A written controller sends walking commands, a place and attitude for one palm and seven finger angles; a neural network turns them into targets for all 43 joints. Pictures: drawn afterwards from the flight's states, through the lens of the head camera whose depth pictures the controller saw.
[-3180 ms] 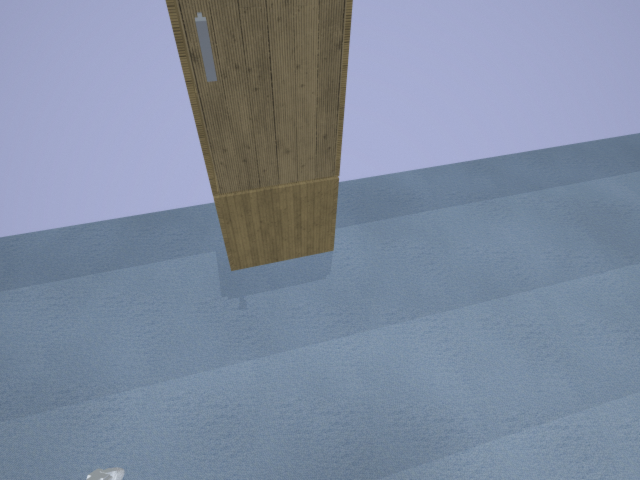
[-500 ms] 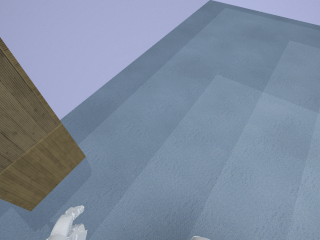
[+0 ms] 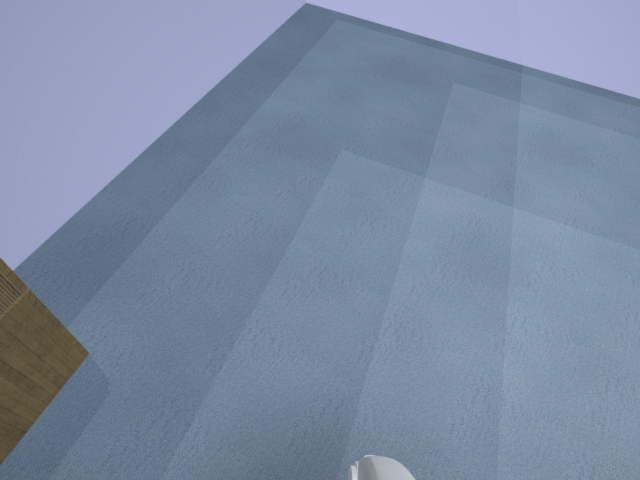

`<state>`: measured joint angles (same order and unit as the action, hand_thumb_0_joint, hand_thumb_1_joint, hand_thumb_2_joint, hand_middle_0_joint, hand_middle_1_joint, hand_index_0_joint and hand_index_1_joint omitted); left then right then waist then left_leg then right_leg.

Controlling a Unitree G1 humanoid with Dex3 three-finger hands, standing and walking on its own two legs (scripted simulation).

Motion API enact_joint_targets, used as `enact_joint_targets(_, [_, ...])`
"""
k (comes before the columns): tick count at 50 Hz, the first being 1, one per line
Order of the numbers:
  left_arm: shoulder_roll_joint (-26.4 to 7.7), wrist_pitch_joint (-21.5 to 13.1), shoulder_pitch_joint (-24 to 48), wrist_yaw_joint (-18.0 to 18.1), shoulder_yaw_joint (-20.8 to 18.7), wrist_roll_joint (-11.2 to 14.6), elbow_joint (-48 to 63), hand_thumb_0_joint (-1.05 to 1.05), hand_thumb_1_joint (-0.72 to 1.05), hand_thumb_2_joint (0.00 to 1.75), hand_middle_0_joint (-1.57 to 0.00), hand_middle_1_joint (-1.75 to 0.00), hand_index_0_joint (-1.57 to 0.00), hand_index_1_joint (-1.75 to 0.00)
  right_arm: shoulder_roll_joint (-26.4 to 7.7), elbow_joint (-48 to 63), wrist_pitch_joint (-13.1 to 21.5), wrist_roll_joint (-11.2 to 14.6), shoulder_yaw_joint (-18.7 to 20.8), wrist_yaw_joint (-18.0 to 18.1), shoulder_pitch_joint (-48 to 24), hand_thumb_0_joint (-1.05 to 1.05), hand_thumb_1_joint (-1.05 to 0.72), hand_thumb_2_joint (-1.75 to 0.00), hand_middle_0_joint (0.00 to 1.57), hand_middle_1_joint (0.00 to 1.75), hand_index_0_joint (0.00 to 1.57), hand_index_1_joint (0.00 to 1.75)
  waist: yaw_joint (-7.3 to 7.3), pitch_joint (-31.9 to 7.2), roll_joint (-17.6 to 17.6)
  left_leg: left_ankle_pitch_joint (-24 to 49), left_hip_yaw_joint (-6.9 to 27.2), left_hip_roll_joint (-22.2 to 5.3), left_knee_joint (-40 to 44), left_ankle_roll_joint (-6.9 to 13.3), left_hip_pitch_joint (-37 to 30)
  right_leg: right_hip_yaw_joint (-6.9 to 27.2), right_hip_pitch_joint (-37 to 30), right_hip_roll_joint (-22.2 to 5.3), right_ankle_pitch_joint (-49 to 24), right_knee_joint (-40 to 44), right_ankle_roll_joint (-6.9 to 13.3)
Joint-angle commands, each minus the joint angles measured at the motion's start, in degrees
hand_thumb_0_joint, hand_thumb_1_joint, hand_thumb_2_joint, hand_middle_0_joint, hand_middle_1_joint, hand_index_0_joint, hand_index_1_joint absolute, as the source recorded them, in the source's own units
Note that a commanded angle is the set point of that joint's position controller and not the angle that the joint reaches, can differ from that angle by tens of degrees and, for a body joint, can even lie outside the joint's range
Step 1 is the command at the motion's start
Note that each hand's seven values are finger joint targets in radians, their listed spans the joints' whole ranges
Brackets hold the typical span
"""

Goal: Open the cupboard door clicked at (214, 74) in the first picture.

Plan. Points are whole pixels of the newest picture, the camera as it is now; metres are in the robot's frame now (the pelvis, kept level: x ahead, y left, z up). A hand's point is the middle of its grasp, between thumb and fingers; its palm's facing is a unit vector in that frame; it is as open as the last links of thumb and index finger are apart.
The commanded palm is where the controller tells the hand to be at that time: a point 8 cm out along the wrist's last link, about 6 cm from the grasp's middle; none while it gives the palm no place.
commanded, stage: walk to a spot facing it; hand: left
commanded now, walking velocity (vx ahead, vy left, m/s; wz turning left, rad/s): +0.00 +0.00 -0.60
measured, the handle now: out of the picture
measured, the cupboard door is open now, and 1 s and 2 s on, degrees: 0 0 0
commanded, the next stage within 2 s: turn to face it in 1.82 s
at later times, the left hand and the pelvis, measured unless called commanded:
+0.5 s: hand (227, 463) +0.16 +0.13 -0.16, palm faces -0.28 -0.92 -0.25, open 7.4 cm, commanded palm none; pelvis -0.01 -0.03 -0.01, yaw -18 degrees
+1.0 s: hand (206, 448) +0.18 +0.16 -0.17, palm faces -0.52 -0.83 -0.18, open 7.4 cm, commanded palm none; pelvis +0.00 +0.03 +0.00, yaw -36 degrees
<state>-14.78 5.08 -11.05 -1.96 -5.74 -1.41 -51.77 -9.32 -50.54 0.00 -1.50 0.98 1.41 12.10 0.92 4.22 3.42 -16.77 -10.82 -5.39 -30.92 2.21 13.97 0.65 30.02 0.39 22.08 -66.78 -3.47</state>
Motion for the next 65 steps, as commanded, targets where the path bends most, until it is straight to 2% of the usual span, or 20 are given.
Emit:
enact_joint_targets(1, [-2.1, -1.5, 2.5, -0.1, -0.5, 0.2, 5.0, 0.0, 0.9, 0.9, -0.2, -0.3, -0.2, -0.3, -11.3, 2.4, 1.3, 0.4, 3.8, 0.9, 3.3, 0.0, -0.9, -0.9, 0.2, 0.3, 0.2, 0.3, -2.57, -4.8, -11.3, 22.7, 7.8, -14.2, 12.3, 4.6, -11.0, -1.5, 4.6, -3.0, 0.1, 1.1, -1.3])
enact_joint_targets(12, [-0.6, -2.3, 5.5, 0.2, 0.3, 0.1, 5.6, 0.0, 0.9, 0.9, -0.2, -0.3, -0.2, -0.3, -13.4, -1.2, 0.4, -0.2, 5.6, -0.3, 4.8, 0.0, -0.9, -0.9, 0.2, 0.3, 0.2, 0.3, -4.1, -6.2, -15.7, 28.2, 1.1, -18.0, 7.0, 4.4, -12.0, -6.9, -5.2, -2.7, 3.8, 22.5, 0.9])
enact_joint_targets(15, [-2.5, -3.4, -0.3, 0.9, -0.2, 0.1, 4.2, 0.0, 0.9, 0.9, -0.2, -0.3, -0.2, -0.3, -13.3, -0.9, 0.2, 0.2, 5.7, -0.7, 3.5, 0.0, -0.9, -0.9, 0.2, 0.3, 0.2, 0.3, -0.35, -9.1, -10.8, 24.6, -3.0, -16.8, -3.7, -0.4, -5.8, -7.3, -19.0, -2.1, -9.5, 39.3, 3.1])
enact_joint_targets(17, [-13.5, -4.5, -7.4, 2.5, -2.0, -0.1, 2.4, 0.0, 0.9, 0.9, -0.2, -0.3, -0.2, -0.3, -6.6, 3.4, -0.4, 0.6, 3.6, -1.3, 0.9, 0.0, -0.9, -0.9, 0.2, 0.3, 0.2, 0.3, 3.28, -9.8, 15.4, -18.3, -2.7, -3.8, -29.2, -7.0, 21.5, 21.6, -33.8, -23.6, -41.6, 45.8, 12.8])
enact_joint_targets(18, [-13.8, -4.1, -9.3, 2.9, -2.0, 0.7, 2.1, 0.0, 0.9, 0.9, -0.2, -0.3, -0.2, -0.3, -7.6, 4.9, -1.3, 0.6, 3.5, -0.4, -3.3, 0.0, -0.9, -0.9, 0.2, 0.3, 0.2, 0.3, 4.67, -8.6, 8.5, -20.4, 6.4, -3.3, -34.6, -6.5, 22.8, 19.7, -30.2, -23.9, -46.4, 44.8, 16.0])
enact_joint_targets(19, [-13.2, -4.3, -6.4, 3.2, -2.3, 0.5, 2.6, 0.0, 0.9, 0.9, -0.2, -0.3, -0.2, -0.3, -7.2, 4.7, -1.3, 0.6, 3.4, -0.1, -3.3, 0.0, -0.9, -0.9, 0.2, 0.3, 0.2, 0.3, 2.81, -9.3, 13.2, -17.7, 8.6, -3.0, -36.9, -6.5, 25.1, 19.5, -31.0, -20.7, -44.0, 44.6, 15.4])
enact_joint_targets(23, [-8.4, -4.3, 2.6, 2.9, -0.5, 0.5, 5.3, 0.0, 0.9, 0.9, -0.2, -0.3, -0.2, -0.3, -8.5, 1.3, -2.1, 0.3, 3.7, -0.3, -0.5, 0.0, -0.9, -0.9, 0.2, 0.3, 0.2, 0.3, -1.46, -6.3, 3.8, -5.8, 8.5, -2.6, -33.8, -7.9, 17.8, 10.0, -21.3, -13.4, -33.6, 45.4, 12.5])
enact_joint_targets(31, [-10.4, -3.7, 1.3, 2.5, -1.0, -0.1, 5.1, 0.0, 0.9, 0.9, -0.2, -0.3, -0.2, -0.3, -8.5, 3.8, -1.2, 0.9, 3.3, -0.1, -3.2, 0.0, -0.9, -0.9, 0.2, 0.3, 0.2, 0.3, -0.08, -6.1, 5.1, -7.9, 7.9, 1.3, -16.8, -7.2, 10.9, 17.5, -18.6, -12.6, -28.6, 44.8, 14.1])
enact_joint_targets(35, [-9.8, -2.9, 4.6, 2.3, -1.1, 0.5, 5.9, 0.0, 0.9, 0.9, -0.2, -0.3, -0.2, -0.3, -9.0, 2.5, -0.4, 1.2, 3.3, 0.5, 3.7, 0.0, -0.9, -0.9, 0.2, 0.3, 0.2, 0.3, -3.55, -7.9, 5.6, 1.8, 6.6, 3.1, 2.9, -5.9, -3.2, 18.2, -12.3, -8.7, -26.2, 39.3, 9.6])
enact_joint_targets(36, [-7.0, -2.6, 4.5, 2.1, -0.6, 0.8, 6.6, 0.0, 0.9, 0.9, -0.2, -0.3, -0.2, -0.3, -11.7, 2.2, 0.2, 1.1, 3.6, 0.7, 5.6, 0.0, -0.9, -0.9, 0.2, 0.3, 0.2, 0.3, -4.33, -8.9, -3.2, 2.9, 13.3, -3.1, 10.8, -3.9, -9.5, 14.6, -6.5, -3.9, -17.8, 32.7, 6.5])
enact_joint_targets(37, [-3.4, -2.4, 1.8, 1.4, 0.0, 1.2, 7.7, 0.0, 0.9, 0.9, -0.2, -0.3, -0.2, -0.3, -17.5, 3.2, 0.4, 0.2, 4.6, 0.6, 4.8, 0.0, -0.9, -0.9, 0.2, 0.3, 0.2, 0.3, -2.95, -8.1, -21.4, 6.8, 28.1, -18.2, 16.1, 1.4, -13.1, 5.5, 4.2, 3.8, 5.7, 19.6, 2.6])
enact_joint_targets(38, [-4.9, -2.1, 2.1, 1.5, -0.5, 0.1, 7.4, 0.0, 0.9, 0.9, -0.2, -0.3, -0.2, -0.3, -18.3, 3.7, 0.3, 0.1, 4.7, 0.7, 3.5, 0.0, -0.9, -0.9, 0.2, 0.3, 0.2, 0.3, -3.55, -6.8, -22.2, 4.9, 31.3, -23.9, 17.7, 5.0, -6.9, 3.9, 4.1, 1.7, 12.0, 6.6, 1.1])
enact_joint_targets(40, [-6.1, -2.2, 1.8, 0.5, -1.6, -0.3, 5.6, 0.0, 0.9, 0.9, -0.2, -0.3, -0.2, -0.3, -13.8, 5.1, 0.8, 0.0, 3.5, 0.8, -2.0, 0.0, -0.9, -0.9, 0.2, 0.3, 0.2, 0.3, -0.82, -3.2, -13.4, 5.6, 21.6, -17.1, 16.9, 4.3, -0.9, 3.6, 2.6, -0.4, 4.8, -2.7, 0.6])
enact_joint_targets(43, [-3.9, -1.7, 0.2, -0.2, -1.1, 0.0, 4.6, 0.0, 0.9, 0.9, -0.2, -0.3, -0.2, -0.3, -11.9, 4.9, 1.1, 0.1, 3.3, 0.8, -2.4, 0.0, -0.9, -0.9, 0.2, 0.3, 0.2, 0.3, -0.46, -4.6, -12.3, 14.9, 11.3, -13.3, 14.3, 3.6, -5.0, 1.1, 2.6, -1.8, 0.3, -3.0, -0.6])
enact_joint_targets(56, [-0.8, -2.3, 5.3, -0.3, 0.3, 0.1, 5.7, 0.0, 0.9, 0.9, -0.2, -0.3, -0.2, -0.3, -14.2, -0.6, 0.3, -0.3, 5.6, -0.5, 4.9, 0.0, -0.9, -0.9, 0.2, 0.3, 0.2, 0.3, -4.37, -6.8, -16.0, 9.0, 3.8, -18.4, 10.5, 3.9, -9.3, -7.5, -7.3, -2.4, 6.1, 24.2, 1.0])
enact_joint_targets(59, [-2.2, -3.2, -1.0, -0.1, -0.2, -0.1, 3.3, 0.0, 0.9, 0.9, -0.2, -0.3, -0.2, -0.3, -13.6, -0.8, 0.2, -0.2, 5.3, -0.9, 3.7, 0.0, -0.9, -0.9, 0.2, 0.3, 0.2, 0.3, -0.12, -7.8, -10.1, -5.9, 0.3, -16.7, 1.7, -0.5, 1.5, -9.2, -23.0, -0.8, -2.2, 39.6, 3.4])
enact_joint_targets(60, [-7.4, -4.1, -6.8, 0.5, -1.2, -0.4, 1.4, 0.0, 0.9, 0.9, -0.2, -0.3, -0.2, -0.3, -10.5, 0.3, -0.1, 0.5, 4.4, -1.3, 3.3, 0.0, -0.9, -0.9, 0.2, 0.3, 0.2, 0.3, 3.07, -9.6, 4.1, -12.8, -5.4, -11.2, -12.7, -4.2, 13.1, 2.4, -35.0, -10.0, 3.9, 48.6, 6.8])
enact_joint_targets(61, [-14.3, -4.7, -11.2, 1.6, -2.2, -0.1, 0.1, 0.0, 0.9, 0.9, -0.2, -0.3, -0.2, -0.3, -7.0, 4.3, -0.3, 0.3, 2.9, -2.0, -2.3, 0.0, -0.9, -0.9, 0.2, 0.3, 0.2, 0.3, 6.22, -6.1, 19.1, -22.7, -2.3, -2.8, -29.8, -6.9, 31.2, 27.6, -37.0, -23.8, 5.2, 56.2, 13.8])
enact_joint_targets(62, [-13.9, -4.5, -12.5, 2.5, -2.4, 0.9, 0.2, 0.0, 0.9, 0.9, -0.2, -0.3, -0.2, -0.3, -10.1, 5.9, -0.7, 0.2, 3.2, -1.7, -6.4, 0.0, -0.9, -0.9, 0.2, 0.3, 0.2, 0.3, 6.99, -4.7, 12.2, -18.1, 6.6, -4.0, -33.4, -5.8, 32.4, 28.8, -32.2, -24.9, 9.5, 57.6, 16.1])
enact_joint_targets(65, [-7.6, -6.0, -3.5, 2.3, -0.3, 0.5, 1.3, 0.0, 0.9, 0.9, -0.2, -0.3, -0.2, -0.3, -9.9, 2.7, -0.2, -0.5, 4.1, -2.4, -4.6, 0.0, -0.9, -0.9, 0.2, 0.3, 0.2, 0.3, 0.95, 2.2, 5.0, -3.3, 8.8, -5.0, -33.4, -6.2, 28.8, 16.8, -22.9, -16.9, 6.1, 56.9, 12.8])
